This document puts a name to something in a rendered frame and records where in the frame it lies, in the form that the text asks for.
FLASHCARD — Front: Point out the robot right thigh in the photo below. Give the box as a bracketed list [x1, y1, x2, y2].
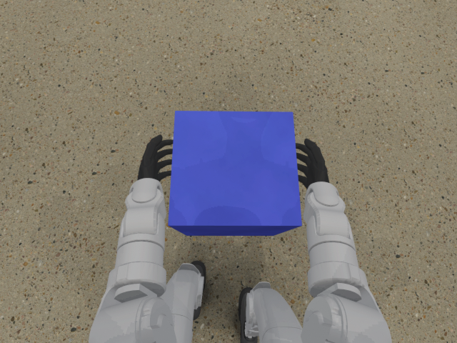
[246, 288, 303, 343]

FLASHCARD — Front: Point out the robot right upper arm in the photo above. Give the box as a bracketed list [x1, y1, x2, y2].
[301, 294, 391, 343]

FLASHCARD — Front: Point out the robot left hand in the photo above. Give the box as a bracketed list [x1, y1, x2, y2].
[137, 134, 173, 181]

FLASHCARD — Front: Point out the robot right hand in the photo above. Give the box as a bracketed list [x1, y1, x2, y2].
[296, 139, 329, 189]

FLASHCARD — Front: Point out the robot right forearm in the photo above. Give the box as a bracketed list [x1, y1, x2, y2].
[303, 182, 392, 343]

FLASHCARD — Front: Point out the carton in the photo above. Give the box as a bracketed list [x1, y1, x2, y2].
[168, 111, 302, 236]

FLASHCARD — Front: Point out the robot right foot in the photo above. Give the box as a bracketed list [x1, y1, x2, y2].
[238, 287, 258, 343]

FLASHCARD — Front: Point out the robot left upper arm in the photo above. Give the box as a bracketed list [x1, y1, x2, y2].
[89, 295, 176, 343]

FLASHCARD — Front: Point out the robot left forearm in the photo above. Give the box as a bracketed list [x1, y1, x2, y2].
[89, 178, 166, 337]

